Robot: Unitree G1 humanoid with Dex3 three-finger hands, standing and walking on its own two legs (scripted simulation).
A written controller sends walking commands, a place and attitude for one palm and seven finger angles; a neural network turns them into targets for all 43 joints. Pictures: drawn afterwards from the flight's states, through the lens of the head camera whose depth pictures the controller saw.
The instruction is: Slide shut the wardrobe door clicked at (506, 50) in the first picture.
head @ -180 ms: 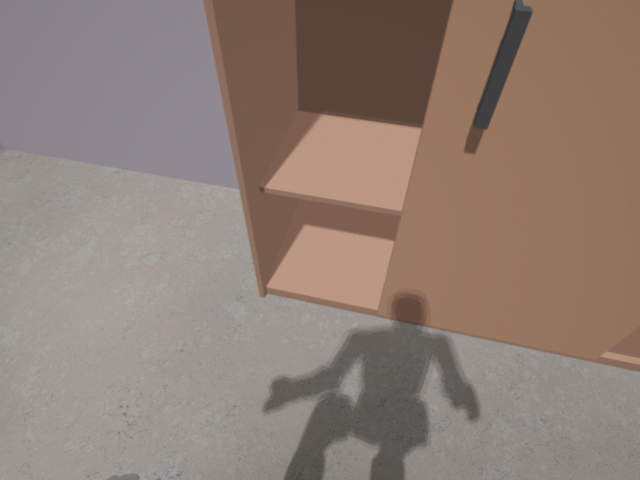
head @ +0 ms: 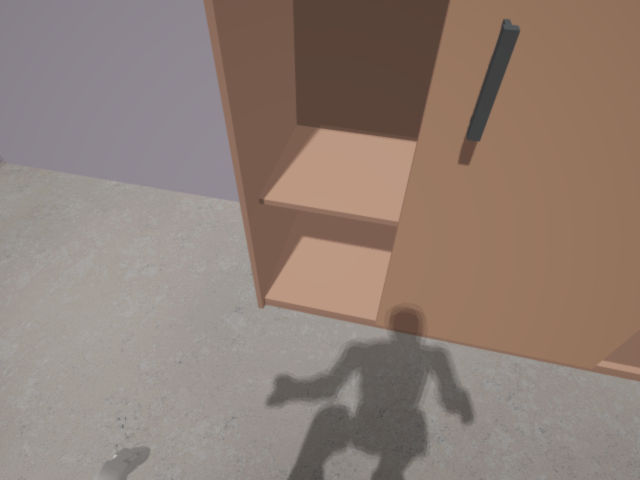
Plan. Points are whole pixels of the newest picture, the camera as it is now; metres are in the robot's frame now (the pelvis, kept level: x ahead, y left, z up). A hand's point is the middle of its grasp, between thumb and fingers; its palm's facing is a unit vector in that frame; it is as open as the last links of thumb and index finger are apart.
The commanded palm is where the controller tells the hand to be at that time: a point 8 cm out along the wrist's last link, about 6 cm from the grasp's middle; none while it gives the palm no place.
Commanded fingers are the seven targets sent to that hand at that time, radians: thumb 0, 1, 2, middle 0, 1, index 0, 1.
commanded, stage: stand and wait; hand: right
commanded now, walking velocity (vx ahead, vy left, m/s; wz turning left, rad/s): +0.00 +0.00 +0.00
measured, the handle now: (489, 82) +0.72 -0.25 +0.18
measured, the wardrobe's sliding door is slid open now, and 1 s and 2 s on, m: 0.42 0.42 0.42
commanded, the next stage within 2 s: look at it before walking up in 0.82 s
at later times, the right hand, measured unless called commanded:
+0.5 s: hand out of the picture +0.03 -0.22 -0.15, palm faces -0.02 +0.95 -0.33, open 7.4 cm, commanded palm none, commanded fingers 0.00 -0.90 -0.90 0.20 0.30 0.20 0.30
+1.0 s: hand out of the picture +0.03 -0.20 -0.15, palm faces -0.02 +0.95 -0.31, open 7.4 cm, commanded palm none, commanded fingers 0.00 -0.90 -0.90 0.20 0.30 0.20 0.30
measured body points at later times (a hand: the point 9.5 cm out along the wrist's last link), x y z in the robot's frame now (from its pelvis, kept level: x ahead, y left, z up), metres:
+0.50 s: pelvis -0.03 +0.02 +0.01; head -0.02 +0.03 +0.46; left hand +0.04 +0.31 -0.13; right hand +0.03 -0.27 -0.13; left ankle -0.03 +0.14 -0.74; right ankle -0.03 -0.10 -0.74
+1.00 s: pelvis -0.03 +0.03 +0.01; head -0.03 +0.03 +0.46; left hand +0.02 +0.31 -0.13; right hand +0.04 -0.25 -0.13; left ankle -0.03 +0.14 -0.74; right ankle -0.03 -0.10 -0.74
